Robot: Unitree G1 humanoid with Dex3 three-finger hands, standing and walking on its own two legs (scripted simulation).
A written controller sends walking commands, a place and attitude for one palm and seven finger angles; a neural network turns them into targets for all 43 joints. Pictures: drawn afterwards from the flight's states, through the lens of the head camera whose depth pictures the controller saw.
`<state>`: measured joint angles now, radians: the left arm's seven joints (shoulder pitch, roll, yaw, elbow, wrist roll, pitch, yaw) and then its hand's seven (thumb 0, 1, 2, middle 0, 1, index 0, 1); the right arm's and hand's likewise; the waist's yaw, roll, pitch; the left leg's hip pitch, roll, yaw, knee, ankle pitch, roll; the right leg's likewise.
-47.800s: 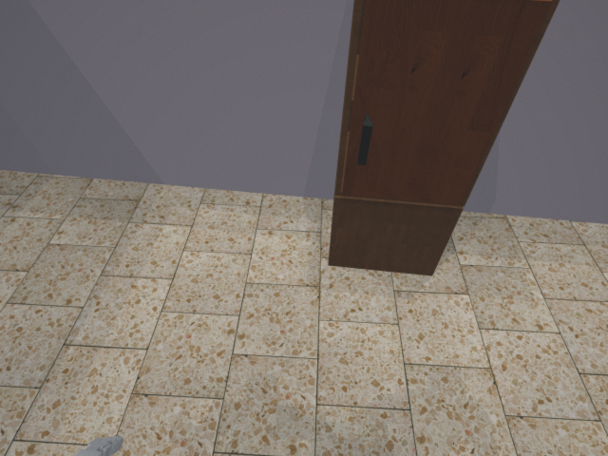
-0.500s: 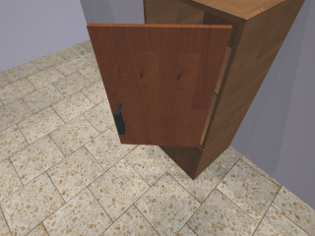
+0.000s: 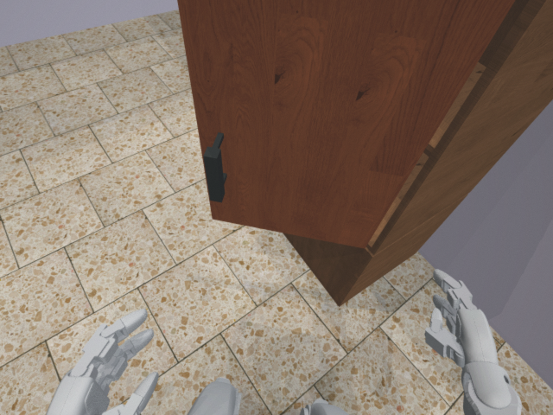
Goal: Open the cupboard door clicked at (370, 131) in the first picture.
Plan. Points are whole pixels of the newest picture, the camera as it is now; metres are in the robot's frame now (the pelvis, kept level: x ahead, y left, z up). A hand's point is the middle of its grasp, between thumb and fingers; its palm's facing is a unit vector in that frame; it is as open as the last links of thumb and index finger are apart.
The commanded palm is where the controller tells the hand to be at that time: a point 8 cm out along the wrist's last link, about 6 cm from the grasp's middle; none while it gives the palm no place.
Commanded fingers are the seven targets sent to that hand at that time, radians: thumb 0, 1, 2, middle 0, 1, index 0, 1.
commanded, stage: raise the hand with hooked fingers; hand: left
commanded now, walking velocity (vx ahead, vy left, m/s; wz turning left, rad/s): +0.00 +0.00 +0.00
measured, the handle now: (218, 167) +0.53 +0.17 -0.02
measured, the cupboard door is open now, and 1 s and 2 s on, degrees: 46 46 46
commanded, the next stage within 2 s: move the hooked fingers beside the handle in 1.64 s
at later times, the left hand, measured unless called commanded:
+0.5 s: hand (88, 351) +0.18 +0.25 +0.02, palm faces +0.01 -1.00 -0.09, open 11.8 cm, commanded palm +0.16 +0.30 +0.02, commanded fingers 0.00 -0.24 0.41 -0.28 -1.03 -0.28 -1.03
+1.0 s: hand (62, 326) +0.21 +0.30 +0.01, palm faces -0.07 -1.00 -0.06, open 13.9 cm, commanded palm +0.20 +0.36 +0.02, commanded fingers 0.00 -0.50 0.30 -0.30 -1.20 -0.30 -1.20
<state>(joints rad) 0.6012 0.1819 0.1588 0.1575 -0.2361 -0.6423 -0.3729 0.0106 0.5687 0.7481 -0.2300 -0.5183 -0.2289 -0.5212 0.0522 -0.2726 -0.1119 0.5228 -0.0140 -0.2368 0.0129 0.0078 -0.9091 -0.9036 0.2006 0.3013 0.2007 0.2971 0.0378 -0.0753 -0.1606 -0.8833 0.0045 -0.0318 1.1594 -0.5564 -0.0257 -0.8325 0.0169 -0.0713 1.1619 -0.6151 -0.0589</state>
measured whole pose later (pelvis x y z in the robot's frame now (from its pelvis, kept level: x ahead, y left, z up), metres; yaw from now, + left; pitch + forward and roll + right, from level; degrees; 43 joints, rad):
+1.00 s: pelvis -0.06 +0.05 -0.02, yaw -1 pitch +18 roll -5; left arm 0.13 0.40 0.35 0.27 -0.34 -0.37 -0.50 -0.01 -0.48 0.30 -0.30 -1.19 -0.30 -1.19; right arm 0.23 -0.26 0.05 0.52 0.03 -0.21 -0.06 0.01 -0.90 -0.90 0.21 0.30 0.21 0.30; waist 0.00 0.01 -0.16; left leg -1.10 0.00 -0.04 1.29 -0.50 0.05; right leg -1.01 0.01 -0.08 1.22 -0.52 0.00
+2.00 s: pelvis -0.05 +0.04 -0.04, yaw -2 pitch +21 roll -4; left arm -0.11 0.43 0.40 0.42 -0.35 -0.35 -0.54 -0.01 -0.50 0.29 -0.30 -1.20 -0.30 -1.20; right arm 0.23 -0.29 0.04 0.55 0.03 -0.18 -0.06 0.01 -0.90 -0.90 0.21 0.30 0.21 0.30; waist -0.03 0.01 -0.17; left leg -1.18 0.02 -0.05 1.35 -0.54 0.02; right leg -1.10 0.03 -0.09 1.29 -0.56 -0.02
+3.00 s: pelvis -0.05 +0.03 -0.06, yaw -4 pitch +27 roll -5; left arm -0.72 0.56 0.47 1.02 -0.16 -0.44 -0.43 -0.01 -0.50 0.30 -0.30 -1.20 -0.30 -1.20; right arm 0.28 -0.29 0.05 0.61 0.00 0.00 -0.03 0.01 -0.91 -0.90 0.21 0.30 0.21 0.30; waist -0.14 0.01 -0.16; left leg -1.36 0.04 -0.04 1.44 -0.56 0.02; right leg -1.29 0.05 -0.08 1.38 -0.57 -0.02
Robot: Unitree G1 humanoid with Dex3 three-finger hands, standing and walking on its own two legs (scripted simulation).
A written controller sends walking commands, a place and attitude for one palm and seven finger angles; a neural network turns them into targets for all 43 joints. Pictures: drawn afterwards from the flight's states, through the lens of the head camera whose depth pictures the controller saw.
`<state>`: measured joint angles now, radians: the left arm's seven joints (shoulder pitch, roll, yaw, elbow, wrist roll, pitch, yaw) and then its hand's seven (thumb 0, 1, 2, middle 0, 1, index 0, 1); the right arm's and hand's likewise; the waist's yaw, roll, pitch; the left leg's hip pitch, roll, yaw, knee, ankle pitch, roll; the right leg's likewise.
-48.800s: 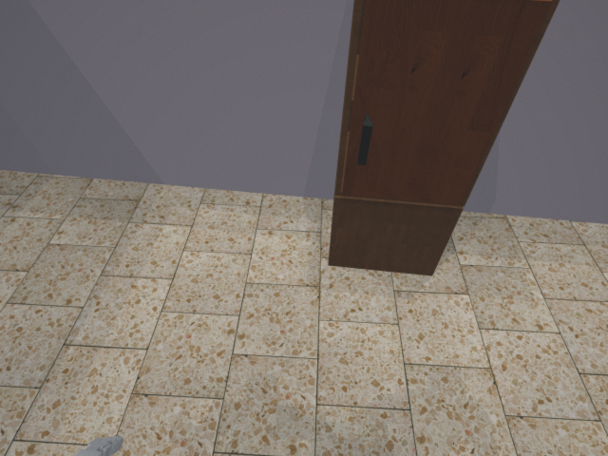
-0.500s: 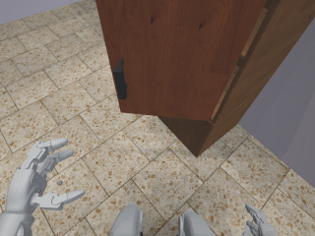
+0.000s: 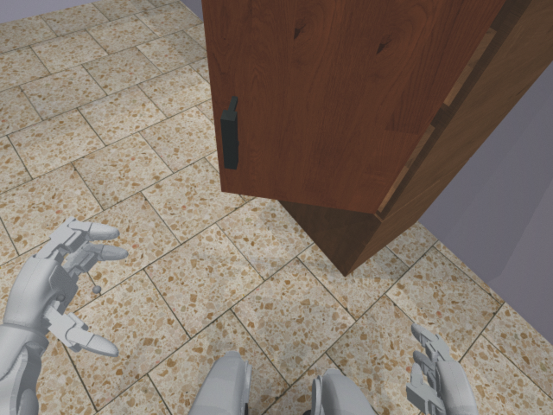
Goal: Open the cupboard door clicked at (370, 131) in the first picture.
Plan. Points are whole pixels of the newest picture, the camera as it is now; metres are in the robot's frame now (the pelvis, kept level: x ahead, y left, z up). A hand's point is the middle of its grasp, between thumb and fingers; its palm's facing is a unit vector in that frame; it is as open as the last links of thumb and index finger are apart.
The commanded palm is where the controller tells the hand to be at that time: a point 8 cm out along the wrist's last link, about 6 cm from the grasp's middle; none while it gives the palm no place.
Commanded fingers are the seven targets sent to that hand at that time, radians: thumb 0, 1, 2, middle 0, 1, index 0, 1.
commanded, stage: raise the hand with hooked fingers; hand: left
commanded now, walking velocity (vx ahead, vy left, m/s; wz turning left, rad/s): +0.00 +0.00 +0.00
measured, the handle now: (232, 133) +0.58 +0.13 +0.01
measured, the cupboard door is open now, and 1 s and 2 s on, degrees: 46 46 46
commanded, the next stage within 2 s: move the hooked fingers beside the handle in 0.64 s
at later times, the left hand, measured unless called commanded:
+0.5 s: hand (104, 260) +0.30 +0.26 +0.03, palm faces -0.05 -1.00 -0.06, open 14.0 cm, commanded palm +0.28 +0.31 +0.04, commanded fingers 0.00 -0.50 0.30 -0.30 -1.20 -0.30 -1.20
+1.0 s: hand (130, 241) +0.33 +0.24 +0.03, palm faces -0.09 -1.00 -0.04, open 14.0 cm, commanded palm +0.32 +0.29 +0.03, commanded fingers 0.00 -0.50 0.30 -0.30 -1.20 -0.30 -1.20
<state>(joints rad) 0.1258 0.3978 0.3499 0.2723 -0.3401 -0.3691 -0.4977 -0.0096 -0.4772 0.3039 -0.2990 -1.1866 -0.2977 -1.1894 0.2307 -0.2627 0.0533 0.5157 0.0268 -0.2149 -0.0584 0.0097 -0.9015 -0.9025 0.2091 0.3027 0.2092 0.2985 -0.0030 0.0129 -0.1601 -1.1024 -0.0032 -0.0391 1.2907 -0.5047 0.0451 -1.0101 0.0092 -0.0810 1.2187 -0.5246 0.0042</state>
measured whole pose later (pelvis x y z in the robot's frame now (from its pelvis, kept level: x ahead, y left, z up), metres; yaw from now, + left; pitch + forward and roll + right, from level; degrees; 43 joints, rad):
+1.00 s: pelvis +0.01 -0.02 -0.01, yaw -1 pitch +21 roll -4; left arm -0.11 0.43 0.40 0.42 -0.35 -0.35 -0.54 -0.01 -0.50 0.29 -0.30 -1.20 -0.30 -1.20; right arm 0.23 -0.29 0.04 0.55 0.03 -0.18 -0.06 0.01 -0.90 -0.90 0.21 0.30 0.21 0.30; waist -0.03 0.01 -0.17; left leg -1.18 0.02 -0.05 1.35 -0.54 0.02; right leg -1.10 0.03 -0.09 1.29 -0.56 -0.02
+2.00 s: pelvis +0.01 -0.02 -0.04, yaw -3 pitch +27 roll -5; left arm -0.72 0.56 0.47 1.02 -0.16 -0.44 -0.43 -0.01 -0.50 0.30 -0.30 -1.20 -0.30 -1.20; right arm 0.28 -0.29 0.05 0.61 0.00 0.00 -0.03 0.01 -0.91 -0.90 0.21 0.30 0.21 0.30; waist -0.14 0.01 -0.16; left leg -1.36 0.04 -0.04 1.44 -0.56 0.02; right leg -1.29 0.05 -0.08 1.38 -0.57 -0.02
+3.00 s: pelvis +0.00 -0.01 -0.05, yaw -4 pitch +30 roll -6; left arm -0.87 0.59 0.46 1.09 -0.09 -0.45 -0.34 -0.01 -0.50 0.30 -0.30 -1.20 -0.30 -1.20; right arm 0.29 -0.29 0.06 0.58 -0.02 0.09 0.01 0.00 -0.91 -0.90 0.21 0.30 0.21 0.30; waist -0.19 0.03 -0.16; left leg -1.44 0.04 -0.04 1.48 -0.57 0.03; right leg -1.36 0.06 -0.08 1.40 -0.57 -0.01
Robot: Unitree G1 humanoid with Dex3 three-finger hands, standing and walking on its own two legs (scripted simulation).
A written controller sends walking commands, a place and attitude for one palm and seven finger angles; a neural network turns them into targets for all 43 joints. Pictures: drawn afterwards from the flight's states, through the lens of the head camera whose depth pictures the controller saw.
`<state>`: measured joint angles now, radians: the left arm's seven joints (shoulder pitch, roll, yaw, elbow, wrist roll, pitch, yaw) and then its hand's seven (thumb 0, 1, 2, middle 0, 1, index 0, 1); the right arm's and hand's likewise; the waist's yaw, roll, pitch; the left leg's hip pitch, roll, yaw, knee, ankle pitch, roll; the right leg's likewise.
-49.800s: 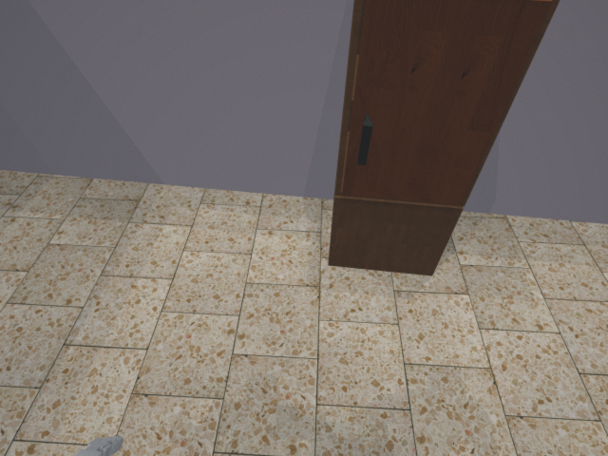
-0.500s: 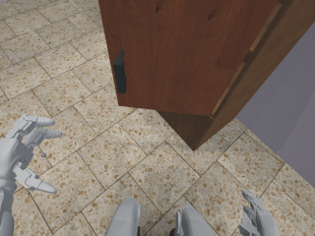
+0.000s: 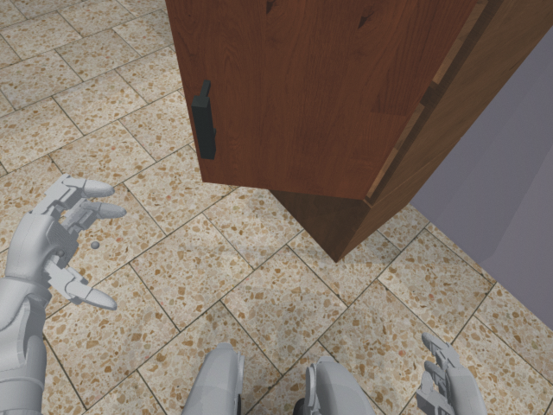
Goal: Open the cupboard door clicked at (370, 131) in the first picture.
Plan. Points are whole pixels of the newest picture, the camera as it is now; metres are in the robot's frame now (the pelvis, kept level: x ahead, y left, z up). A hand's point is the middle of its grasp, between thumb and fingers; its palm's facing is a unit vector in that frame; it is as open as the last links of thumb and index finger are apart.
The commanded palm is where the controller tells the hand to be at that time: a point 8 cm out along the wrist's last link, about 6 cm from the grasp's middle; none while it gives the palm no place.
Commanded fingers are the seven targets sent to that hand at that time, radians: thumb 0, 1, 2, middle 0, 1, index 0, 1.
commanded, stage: move the hooked fingers beside the handle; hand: left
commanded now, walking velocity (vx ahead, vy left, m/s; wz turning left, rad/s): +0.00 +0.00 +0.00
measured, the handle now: (207, 120) +0.57 +0.16 +0.02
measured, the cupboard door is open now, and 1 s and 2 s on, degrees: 46 46 46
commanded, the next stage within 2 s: none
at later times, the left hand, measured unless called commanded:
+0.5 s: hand (131, 197) +0.40 +0.24 +0.03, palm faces -0.06 -1.00 -0.04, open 14.0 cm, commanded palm +0.38 +0.29 +0.03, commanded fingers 0.00 -0.50 0.30 -0.30 -1.20 -0.30 -1.20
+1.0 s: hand (147, 161) +0.47 +0.24 +0.02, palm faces -0.02 -1.00 -0.03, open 14.0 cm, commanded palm +0.46 +0.27 +0.02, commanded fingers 0.00 -0.50 0.30 -0.30 -1.20 -0.30 -1.20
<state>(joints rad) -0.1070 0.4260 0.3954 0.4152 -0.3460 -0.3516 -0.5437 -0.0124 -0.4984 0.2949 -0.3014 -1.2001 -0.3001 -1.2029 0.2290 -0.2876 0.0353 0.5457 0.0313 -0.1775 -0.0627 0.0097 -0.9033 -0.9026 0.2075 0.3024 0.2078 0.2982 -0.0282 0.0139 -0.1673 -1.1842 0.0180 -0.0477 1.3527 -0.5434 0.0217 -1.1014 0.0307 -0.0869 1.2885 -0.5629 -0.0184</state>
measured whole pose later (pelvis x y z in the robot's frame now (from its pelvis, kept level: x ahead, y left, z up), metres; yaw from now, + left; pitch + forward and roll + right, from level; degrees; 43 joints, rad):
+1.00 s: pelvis +0.00 +0.00 -0.02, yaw -2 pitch +27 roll -5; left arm -0.72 0.56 0.47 1.02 -0.16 -0.44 -0.43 -0.01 -0.50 0.30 -0.30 -1.20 -0.30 -1.20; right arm 0.28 -0.29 0.05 0.61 0.00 0.00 -0.03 0.01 -0.91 -0.90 0.21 0.30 0.21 0.30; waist -0.14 0.01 -0.16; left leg -1.36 0.04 -0.04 1.44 -0.56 0.02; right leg -1.29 0.05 -0.08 1.38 -0.57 -0.02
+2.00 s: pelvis +0.00 +0.01 -0.03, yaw -3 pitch +30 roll -6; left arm -0.87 0.59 0.46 1.09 -0.09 -0.45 -0.34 -0.01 -0.50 0.30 -0.30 -1.20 -0.30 -1.20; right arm 0.29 -0.29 0.06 0.58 -0.02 0.09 0.01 0.00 -0.91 -0.90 0.21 0.30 0.21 0.30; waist -0.19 0.03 -0.16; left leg -1.44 0.04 -0.04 1.48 -0.57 0.03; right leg -1.36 0.06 -0.08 1.40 -0.57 -0.01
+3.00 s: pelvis +0.00 +0.01 -0.03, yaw -3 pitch +30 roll -6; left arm -0.90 0.48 0.37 1.13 -0.07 -0.46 -0.21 -0.01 -0.50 0.29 -0.30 -1.20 -0.30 -1.20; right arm 0.31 -0.26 0.06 0.61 -0.03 0.10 0.03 0.00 -0.91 -0.90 0.21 0.30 0.21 0.30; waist -0.19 0.04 -0.17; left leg -1.42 0.03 -0.04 1.46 -0.57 0.03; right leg -1.34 0.05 -0.08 1.38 -0.57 -0.01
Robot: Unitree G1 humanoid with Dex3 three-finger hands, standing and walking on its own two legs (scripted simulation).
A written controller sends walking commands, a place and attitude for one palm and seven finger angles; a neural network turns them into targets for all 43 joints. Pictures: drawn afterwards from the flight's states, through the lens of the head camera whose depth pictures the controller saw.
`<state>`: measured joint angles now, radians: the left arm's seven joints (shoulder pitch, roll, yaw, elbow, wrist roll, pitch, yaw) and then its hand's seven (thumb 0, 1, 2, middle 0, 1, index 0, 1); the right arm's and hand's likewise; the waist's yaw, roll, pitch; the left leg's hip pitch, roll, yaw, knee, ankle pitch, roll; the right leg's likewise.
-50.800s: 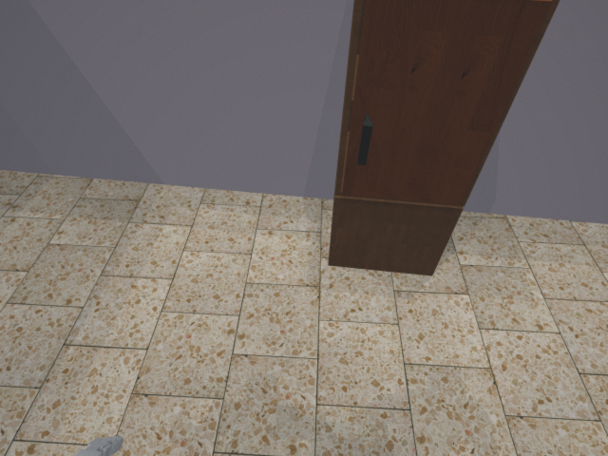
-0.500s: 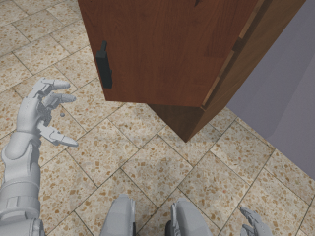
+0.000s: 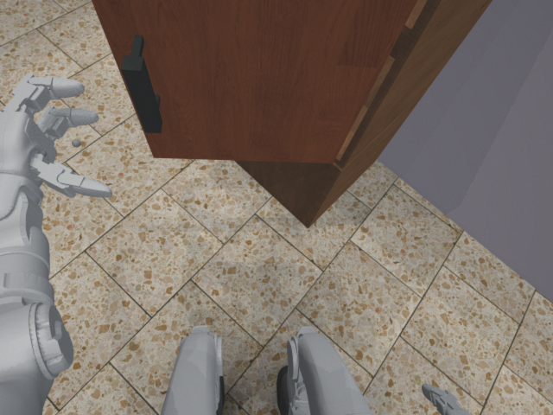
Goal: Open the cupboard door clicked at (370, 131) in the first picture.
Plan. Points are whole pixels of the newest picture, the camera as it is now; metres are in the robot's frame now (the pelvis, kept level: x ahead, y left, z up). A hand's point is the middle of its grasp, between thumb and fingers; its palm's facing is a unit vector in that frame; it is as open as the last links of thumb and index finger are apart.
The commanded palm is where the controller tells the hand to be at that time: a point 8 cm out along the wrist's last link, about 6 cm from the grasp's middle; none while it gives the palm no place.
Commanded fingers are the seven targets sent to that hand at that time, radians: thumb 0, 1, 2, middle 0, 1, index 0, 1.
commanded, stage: move the hooked fingers beside the handle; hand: left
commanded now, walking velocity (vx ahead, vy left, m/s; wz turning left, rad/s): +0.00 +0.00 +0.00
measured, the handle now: (146, 87) +0.57 +0.18 +0.04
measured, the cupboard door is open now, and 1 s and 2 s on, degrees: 46 46 46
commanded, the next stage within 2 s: slide the fingers in behind the handle in 1.14 s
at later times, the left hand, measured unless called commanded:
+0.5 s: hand (99, 110) +0.53 +0.24 +0.03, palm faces +0.00 -1.00 -0.03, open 14.0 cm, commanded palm +0.51 +0.27 +0.03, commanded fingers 0.00 -0.50 0.30 -0.30 -1.20 -0.30 -1.20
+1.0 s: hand (100, 118) +0.51 +0.24 +0.04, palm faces +0.01 -1.00 -0.04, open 14.0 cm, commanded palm +0.50 +0.27 +0.03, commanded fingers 0.00 -0.50 0.30 -0.30 -1.20 -0.30 -1.20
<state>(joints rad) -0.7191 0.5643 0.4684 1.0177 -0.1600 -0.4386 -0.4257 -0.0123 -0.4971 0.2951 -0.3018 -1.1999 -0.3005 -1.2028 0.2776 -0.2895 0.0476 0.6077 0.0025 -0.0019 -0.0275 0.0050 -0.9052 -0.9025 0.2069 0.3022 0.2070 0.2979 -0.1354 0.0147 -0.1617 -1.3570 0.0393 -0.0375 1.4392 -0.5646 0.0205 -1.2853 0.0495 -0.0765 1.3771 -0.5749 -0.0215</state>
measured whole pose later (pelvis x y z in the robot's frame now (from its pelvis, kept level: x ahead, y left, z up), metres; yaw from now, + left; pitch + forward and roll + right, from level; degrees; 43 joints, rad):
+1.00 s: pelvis +0.00 +0.01 -0.01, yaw -1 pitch +30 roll -6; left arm -0.87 0.59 0.46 1.09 -0.09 -0.45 -0.34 -0.01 -0.50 0.30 -0.30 -1.20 -0.30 -1.20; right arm 0.29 -0.29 0.06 0.58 -0.02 0.09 0.01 0.00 -0.91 -0.90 0.21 0.30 0.21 0.30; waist -0.19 0.03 -0.16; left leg -1.44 0.04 -0.04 1.48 -0.57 0.03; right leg -1.36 0.06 -0.08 1.40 -0.57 -0.01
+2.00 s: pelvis +0.00 +0.01 -0.01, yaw -1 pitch +30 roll -6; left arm -0.90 0.48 0.37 1.13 -0.07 -0.46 -0.21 -0.01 -0.50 0.29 -0.30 -1.20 -0.30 -1.20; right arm 0.31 -0.26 0.06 0.61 -0.03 0.10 0.03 0.00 -0.91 -0.90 0.21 0.30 0.21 0.30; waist -0.19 0.04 -0.17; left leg -1.42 0.03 -0.04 1.46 -0.57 0.03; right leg -1.34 0.05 -0.08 1.38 -0.57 -0.01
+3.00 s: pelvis +0.00 +0.00 +0.00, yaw +0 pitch +29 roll -5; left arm -0.89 0.40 0.31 1.14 -0.06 -0.53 -0.12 -0.01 -0.49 0.30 -0.30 -1.20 -0.29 -1.20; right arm 0.30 -0.26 0.04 0.62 -0.04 0.10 0.04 0.00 -0.91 -0.90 0.21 0.30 0.21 0.30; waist -0.18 0.04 -0.18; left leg -1.40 0.03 -0.04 1.45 -0.56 0.02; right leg -1.33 0.04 -0.08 1.39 -0.58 -0.02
